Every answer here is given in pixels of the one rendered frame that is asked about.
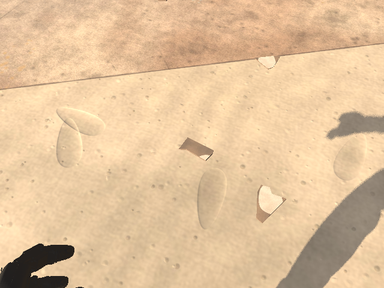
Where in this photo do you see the robot left hand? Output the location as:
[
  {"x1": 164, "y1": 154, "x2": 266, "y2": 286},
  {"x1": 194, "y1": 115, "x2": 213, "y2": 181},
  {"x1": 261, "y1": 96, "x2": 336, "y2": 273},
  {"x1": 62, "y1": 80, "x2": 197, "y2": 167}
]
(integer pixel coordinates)
[{"x1": 0, "y1": 244, "x2": 84, "y2": 288}]

